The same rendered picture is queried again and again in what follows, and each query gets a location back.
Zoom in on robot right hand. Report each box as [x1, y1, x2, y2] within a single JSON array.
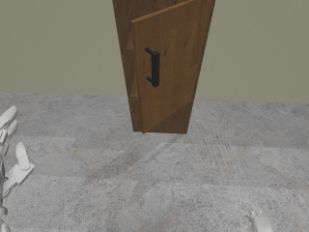
[[237, 197, 273, 232]]

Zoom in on robot left hand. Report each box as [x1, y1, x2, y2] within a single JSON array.
[[0, 105, 35, 206]]

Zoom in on handle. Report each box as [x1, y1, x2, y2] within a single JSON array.
[[145, 47, 160, 87]]

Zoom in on left robot forearm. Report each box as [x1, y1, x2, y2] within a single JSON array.
[[0, 206, 11, 232]]

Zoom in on cupboard door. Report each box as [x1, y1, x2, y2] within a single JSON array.
[[130, 0, 211, 133]]

